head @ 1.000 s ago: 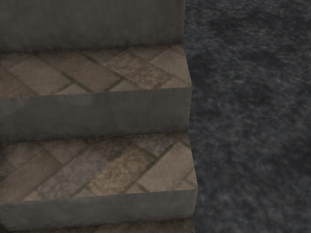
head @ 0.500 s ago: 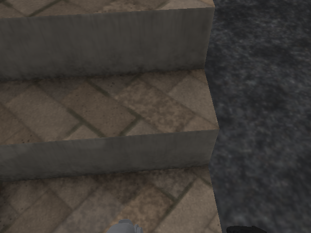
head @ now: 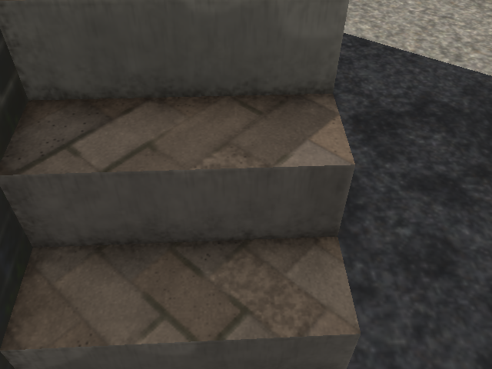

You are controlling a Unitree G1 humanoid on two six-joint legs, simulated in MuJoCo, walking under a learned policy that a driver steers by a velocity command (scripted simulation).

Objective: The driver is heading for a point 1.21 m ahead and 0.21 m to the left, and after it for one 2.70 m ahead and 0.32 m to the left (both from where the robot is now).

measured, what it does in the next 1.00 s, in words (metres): shifts its weight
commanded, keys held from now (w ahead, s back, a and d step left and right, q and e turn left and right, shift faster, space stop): no key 0.78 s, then w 0.22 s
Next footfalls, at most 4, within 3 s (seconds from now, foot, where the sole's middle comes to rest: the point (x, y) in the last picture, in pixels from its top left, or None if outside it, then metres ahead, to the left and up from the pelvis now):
1.24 right None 0.10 -0.18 -0.76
1.74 left None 0.04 -0.05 -0.76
2.20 right None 0.05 -0.37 -0.96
2.76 left None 0.25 -0.61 -0.97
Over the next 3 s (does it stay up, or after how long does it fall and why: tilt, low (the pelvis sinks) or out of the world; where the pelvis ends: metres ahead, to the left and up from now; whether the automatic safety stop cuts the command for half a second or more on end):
stays up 0.22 -0.95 -0.33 its command is cut before an obstacle after 1.8 s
